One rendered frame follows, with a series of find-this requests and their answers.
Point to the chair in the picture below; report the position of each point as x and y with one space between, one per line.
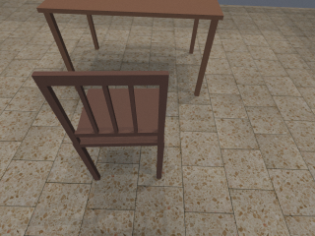
111 117

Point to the table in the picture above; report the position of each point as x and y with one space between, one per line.
173 9

